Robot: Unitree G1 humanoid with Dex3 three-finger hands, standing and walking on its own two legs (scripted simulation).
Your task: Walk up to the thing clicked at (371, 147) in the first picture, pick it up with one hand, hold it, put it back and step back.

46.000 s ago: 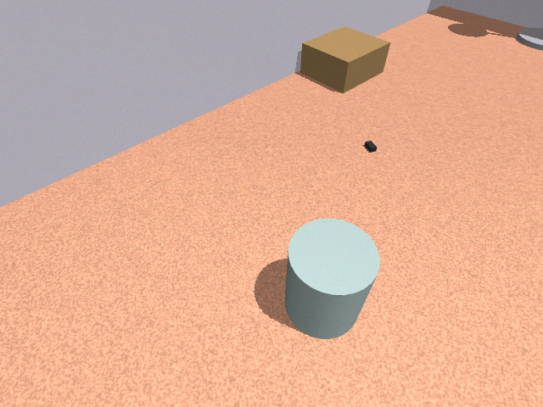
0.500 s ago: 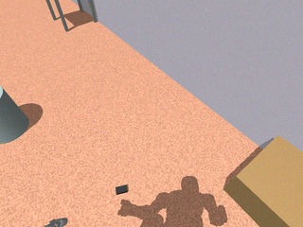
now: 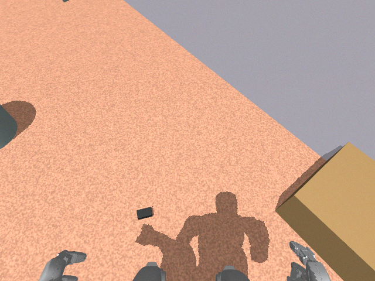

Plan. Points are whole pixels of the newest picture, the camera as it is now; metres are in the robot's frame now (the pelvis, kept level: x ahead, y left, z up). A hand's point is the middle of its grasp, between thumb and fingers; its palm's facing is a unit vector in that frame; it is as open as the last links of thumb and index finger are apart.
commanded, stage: rise first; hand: left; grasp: from above
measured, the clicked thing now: (144, 213) +0.45 +0.21 -0.69
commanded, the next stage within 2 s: none
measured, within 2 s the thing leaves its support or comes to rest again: neither
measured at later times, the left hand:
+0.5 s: hand (86, 273) +0.17 +0.28 -0.26, palm faces -0.35 -0.67 -0.65, open 12.0 cm
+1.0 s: hand (108, 238) +0.29 +0.29 -0.45, palm faces -0.43 -0.15 -0.89, open 10.5 cm
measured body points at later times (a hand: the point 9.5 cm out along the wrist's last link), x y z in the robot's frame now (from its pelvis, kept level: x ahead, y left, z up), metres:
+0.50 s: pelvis -0.02 -0.01 -0.11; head +0.13 +0.01 +0.31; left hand +0.18 +0.31 -0.22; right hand +0.18 -0.26 -0.21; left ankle +0.01 +0.12 -0.67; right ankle +0.00 -0.14 -0.67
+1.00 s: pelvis -0.10 -0.01 -0.30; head +0.12 +0.01 +0.09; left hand +0.31 +0.30 -0.40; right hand +0.01 -0.29 -0.44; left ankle +0.00 +0.12 -0.67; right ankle +0.00 -0.14 -0.67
